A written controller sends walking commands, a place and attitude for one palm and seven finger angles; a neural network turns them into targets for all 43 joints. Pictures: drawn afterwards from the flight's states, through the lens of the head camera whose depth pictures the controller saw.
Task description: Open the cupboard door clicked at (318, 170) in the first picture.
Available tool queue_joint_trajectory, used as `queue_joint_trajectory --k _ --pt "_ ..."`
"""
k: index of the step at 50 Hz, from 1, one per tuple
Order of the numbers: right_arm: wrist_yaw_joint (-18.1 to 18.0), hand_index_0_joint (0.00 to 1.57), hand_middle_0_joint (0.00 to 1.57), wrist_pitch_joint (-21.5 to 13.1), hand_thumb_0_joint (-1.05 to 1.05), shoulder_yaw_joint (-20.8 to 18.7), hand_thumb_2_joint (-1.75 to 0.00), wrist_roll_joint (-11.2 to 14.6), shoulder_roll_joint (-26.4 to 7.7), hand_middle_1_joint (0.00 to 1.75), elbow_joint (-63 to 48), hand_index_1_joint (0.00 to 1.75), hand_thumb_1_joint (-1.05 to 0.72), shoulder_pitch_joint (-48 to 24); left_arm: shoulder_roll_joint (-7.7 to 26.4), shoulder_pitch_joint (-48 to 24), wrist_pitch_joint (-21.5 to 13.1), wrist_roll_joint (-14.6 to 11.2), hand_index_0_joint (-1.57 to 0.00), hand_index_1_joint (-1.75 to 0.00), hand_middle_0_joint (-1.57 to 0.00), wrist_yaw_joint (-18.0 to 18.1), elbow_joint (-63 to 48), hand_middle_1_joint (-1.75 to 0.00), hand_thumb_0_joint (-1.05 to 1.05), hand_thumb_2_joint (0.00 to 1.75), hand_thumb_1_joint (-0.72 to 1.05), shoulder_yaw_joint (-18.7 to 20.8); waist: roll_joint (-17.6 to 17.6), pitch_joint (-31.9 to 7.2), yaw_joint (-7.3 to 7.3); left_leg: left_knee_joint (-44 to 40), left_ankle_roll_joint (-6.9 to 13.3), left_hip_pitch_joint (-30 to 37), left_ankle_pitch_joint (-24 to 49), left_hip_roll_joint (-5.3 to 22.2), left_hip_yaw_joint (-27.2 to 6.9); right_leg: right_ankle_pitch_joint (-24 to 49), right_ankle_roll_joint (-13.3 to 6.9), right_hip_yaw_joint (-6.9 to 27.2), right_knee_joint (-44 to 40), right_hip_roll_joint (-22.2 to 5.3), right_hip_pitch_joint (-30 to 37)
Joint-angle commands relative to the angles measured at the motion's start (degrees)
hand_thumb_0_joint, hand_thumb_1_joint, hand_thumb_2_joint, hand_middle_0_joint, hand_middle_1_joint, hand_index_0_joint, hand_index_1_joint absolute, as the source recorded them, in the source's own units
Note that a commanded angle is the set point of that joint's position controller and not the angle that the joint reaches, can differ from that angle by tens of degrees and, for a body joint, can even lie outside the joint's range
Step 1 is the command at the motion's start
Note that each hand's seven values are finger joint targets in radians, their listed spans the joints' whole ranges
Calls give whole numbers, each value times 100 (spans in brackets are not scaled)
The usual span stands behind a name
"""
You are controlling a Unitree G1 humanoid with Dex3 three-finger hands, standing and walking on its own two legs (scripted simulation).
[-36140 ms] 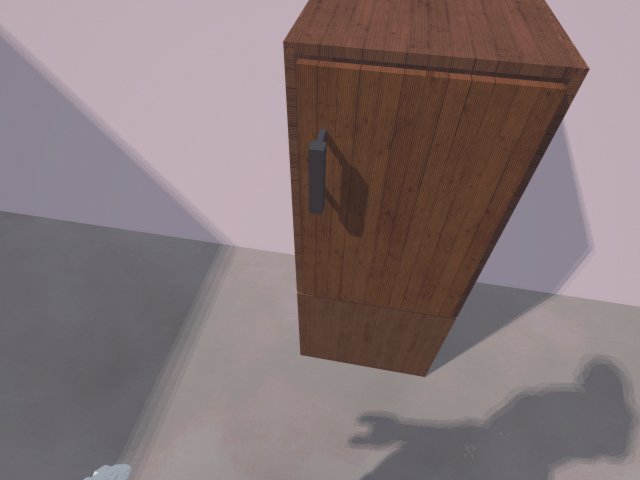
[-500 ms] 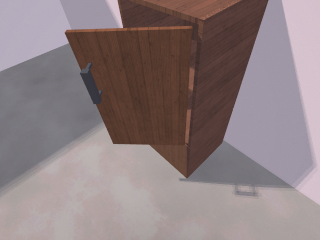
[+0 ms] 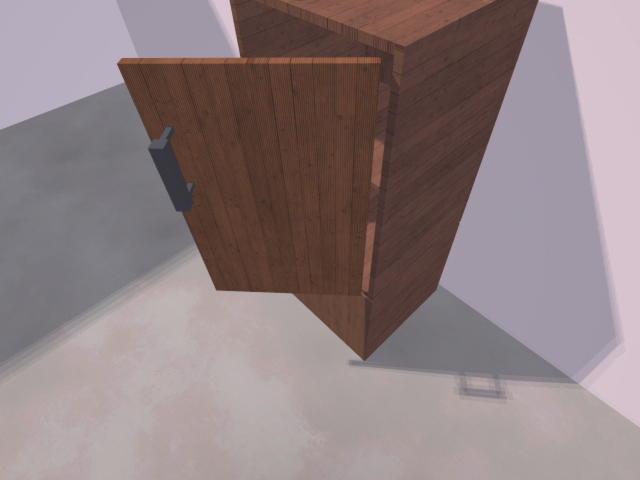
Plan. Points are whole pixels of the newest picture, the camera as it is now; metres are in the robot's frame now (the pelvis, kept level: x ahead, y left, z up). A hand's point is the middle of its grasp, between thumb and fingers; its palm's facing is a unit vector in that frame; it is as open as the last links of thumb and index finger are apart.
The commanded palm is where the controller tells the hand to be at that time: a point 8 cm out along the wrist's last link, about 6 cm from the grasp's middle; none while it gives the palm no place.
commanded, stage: look again from close up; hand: left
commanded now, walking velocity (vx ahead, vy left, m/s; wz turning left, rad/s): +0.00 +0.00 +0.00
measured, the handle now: (176, 169) +0.57 +0.27 +0.06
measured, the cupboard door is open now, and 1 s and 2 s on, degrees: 43 43 43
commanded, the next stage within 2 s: shuffle to correct the standing spot in 0.30 s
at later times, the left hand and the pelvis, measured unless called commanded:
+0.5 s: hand out of the picture +0.02 +0.18 -0.17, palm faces +0.02 -0.97 -0.23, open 7.3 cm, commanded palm none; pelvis +0.01 +0.00 +0.00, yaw +0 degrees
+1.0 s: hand out of the picture +0.08 +0.23 -0.18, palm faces +0.04 -0.97 -0.25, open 7.3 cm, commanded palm none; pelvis +0.03 +0.05 -0.01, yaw +1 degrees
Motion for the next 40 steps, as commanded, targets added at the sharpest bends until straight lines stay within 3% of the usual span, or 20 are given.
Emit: queue_joint_trajectory --k 1,8,17,20,23,25,29,31,33,35,36,38,39,40 --pt "-33 20 20 -68 0 -63 -90 7 -435 30 -73 30 -90 476 648 301 -68 -18 -20 -30 -20 37 -210 -30 0 90 90 143 -112 9 43 -292 316 -208 587 277 -312 1513 81 884 -570 -842 99" --pt "-44 20 20 -72 0 -81 -90 9 -429 30 -115 30 -90 357 626 344 -71 5 -20 -30 -20 36 -208 -30 0 90 90 155 -273 11 37 -299 332 -96 704 294 -320 1707 99 847 -553 -818 94" --pt "-48 20 20 -74 0 -74 -90 2 -501 30 -116 30 -90 250 655 385 -66 -5 -20 -30 -20 27 -208 -30 0 90 90 163 -122 40 73 -300 331 -123 651 285 -329 1568 88 881 -590 -844 74" --pt "-48 20 20 -80 0 -79 -90 7 -489 30 -111 30 -90 285 675 376 -71 1 -20 -30 -20 32 -219 -30 0 90 90 170 -213 7 69 -301 338 -132 733 289 -342 1727 101 847 -566 -855 161" --pt "-30 20 20 -52 0 -96 -90 6 -503 30 -133 30 -90 284 780 411 -80 17 -20 -30 -20 41 -254 -30 0 90 90 219 -181 5 121 -171 317 -264 433 192 -266 1548 13 1021 -609 -1005 264" --pt "-8 20 20 -7 0 -100 -90 3 -463 30 -176 30 -90 311 821 504 -64 16 -20 -30 -20 55 -264 -30 0 90 90 254 -373 18 169 51 274 -499 125 83 -172 1369 -67 1245 -701 -1212 351" --pt "21 20 20 86 0 -137 -90 0 -397 30 -301 30 -90 321 952 557 -7 39 -20 -30 -20 86 -339 -30 0 90 90 372 -780 170 217 640 223 -952 -494 -54 -135 920 -434 1804 -1026 -1773 293" --pt "33 20 20 90 0 -159 -90 -6 -392 30 -362 30 -90 317 969 518 14 49 -20 -30 -20 91 -420 -30 0 90 90 421 -822 217 220 724 235 -1018 -581 -45 -207 817 -549 1883 -1014 -1908 148" --pt "42 20 20 82 0 -179 -90 -7 -368 30 -370 30 -90 455 965 396 38 59 -20 -30 -20 92 -507 -30 0 90 90 468 -757 195 141 446 246 -756 -352 -50 -200 753 -496 1673 -801 -1856 -85" --pt "52 20 20 43 0 -189 -90 -27 -419 30 -353 30 -90 691 900 255 88 57 -20 -30 -20 74 -635 -30 0 90 90 492 -401 86 72 76 311 -320 56 -11 -214 378 -282 1210 -336 -1461 -397" --pt "52 20 20 30 0 -212 -90 -46 -512 30 -375 30 -90 702 802 201 123 57 -20 -30 -20 51 -696 -30 0 90 90 479 -2 140 80 -67 423 -271 273 171 -425 -35 -133 878 -36 -1167 -579" --pt "26 20 20 24 0 -255 -90 -73 -764 30 -450 30 -90 850 478 -14 178 98 -20 -30 -20 13 -869 -30 0 90 90 420 940 269 17 -587 968 -136 752 869 -1226 -879 175 -82 1076 -475 -1113" --pt "5 20 20 25 0 -263 -90 -72 -811 30 -490 30 -90 906 378 -118 184 112 -20 -30 -20 7 -944 -30 0 90 90 367 1078 307 -32 -726 1229 1 1057 1056 -1488 -1486 221 -155 1650 -368 -1505" --pt "-2 20 20 18 0 -251 -90 -83 -779 30 -537 30 -90 917 353 -187 185 105 -20 -30 -20 5 -990 -30 0 90 90 354 934 303 -48 -678 1436 118 1562 1160 -1597 -1762 189 -90 2172 -414 -1743"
